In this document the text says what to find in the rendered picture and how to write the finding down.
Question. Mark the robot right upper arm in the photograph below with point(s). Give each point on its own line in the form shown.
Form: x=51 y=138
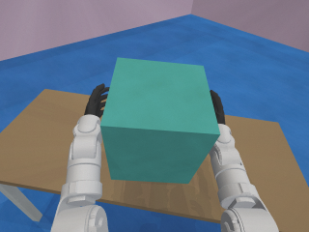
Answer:
x=247 y=220

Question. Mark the table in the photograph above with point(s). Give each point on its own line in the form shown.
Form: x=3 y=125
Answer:
x=34 y=154

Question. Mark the robot right hand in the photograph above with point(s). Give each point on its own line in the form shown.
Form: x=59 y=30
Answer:
x=218 y=108

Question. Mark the carton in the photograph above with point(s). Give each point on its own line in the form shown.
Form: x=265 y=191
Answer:
x=158 y=123

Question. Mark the robot left hand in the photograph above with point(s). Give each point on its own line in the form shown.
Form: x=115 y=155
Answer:
x=94 y=104

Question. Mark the robot right forearm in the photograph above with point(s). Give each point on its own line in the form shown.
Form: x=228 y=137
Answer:
x=234 y=188

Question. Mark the robot left forearm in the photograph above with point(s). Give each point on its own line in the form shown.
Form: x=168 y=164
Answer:
x=83 y=186

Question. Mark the robot left upper arm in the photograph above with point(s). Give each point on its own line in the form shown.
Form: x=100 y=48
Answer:
x=90 y=218

